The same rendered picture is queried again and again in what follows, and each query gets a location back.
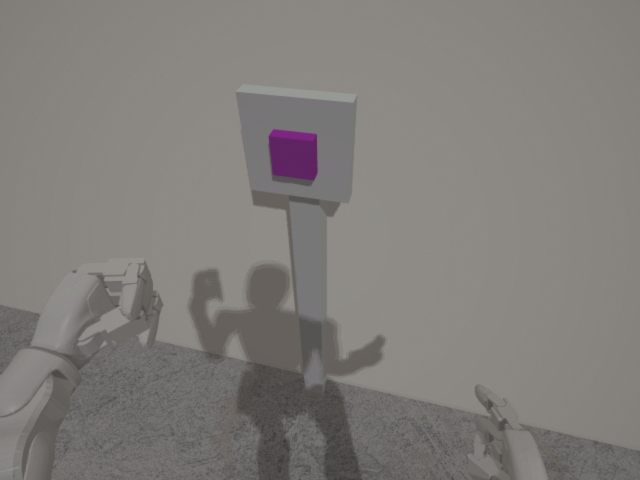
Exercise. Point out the robot left hand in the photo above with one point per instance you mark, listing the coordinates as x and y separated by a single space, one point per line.
67 324

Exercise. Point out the button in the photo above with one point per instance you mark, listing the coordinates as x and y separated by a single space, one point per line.
293 154

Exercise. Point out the panel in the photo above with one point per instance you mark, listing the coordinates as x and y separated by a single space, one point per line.
332 116

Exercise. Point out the left robot forearm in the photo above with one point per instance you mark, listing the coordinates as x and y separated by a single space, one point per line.
35 392

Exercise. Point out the robot right hand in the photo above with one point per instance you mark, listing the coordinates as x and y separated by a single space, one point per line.
514 449

